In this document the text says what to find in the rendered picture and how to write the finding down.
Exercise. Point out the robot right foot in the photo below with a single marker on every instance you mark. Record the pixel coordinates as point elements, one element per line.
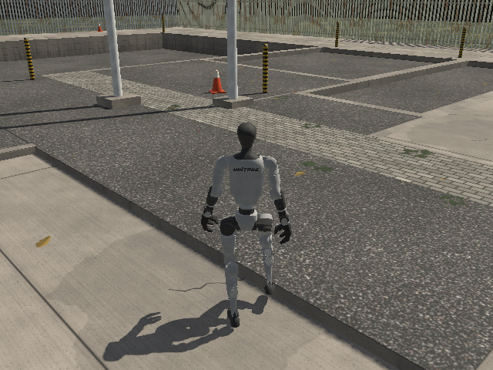
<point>269,289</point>

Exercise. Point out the left robot forearm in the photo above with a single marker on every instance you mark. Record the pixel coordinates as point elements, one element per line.
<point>210,204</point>

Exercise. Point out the robot left foot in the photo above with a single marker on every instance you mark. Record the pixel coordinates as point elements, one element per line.
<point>234,321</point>

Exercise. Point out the right robot hand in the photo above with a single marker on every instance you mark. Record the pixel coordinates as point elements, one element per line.
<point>287,232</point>

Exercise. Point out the left robot hand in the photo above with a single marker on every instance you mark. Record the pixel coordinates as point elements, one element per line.
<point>208,220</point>

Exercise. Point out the robot foot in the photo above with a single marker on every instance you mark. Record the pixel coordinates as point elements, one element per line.
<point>269,289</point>
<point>234,321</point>

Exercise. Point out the right robot upper arm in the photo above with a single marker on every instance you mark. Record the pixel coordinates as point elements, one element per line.
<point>271,164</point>

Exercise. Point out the left robot upper arm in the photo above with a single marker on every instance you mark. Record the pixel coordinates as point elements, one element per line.
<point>218,175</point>

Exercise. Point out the right robot forearm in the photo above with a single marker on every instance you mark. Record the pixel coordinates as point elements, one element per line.
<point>282,210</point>

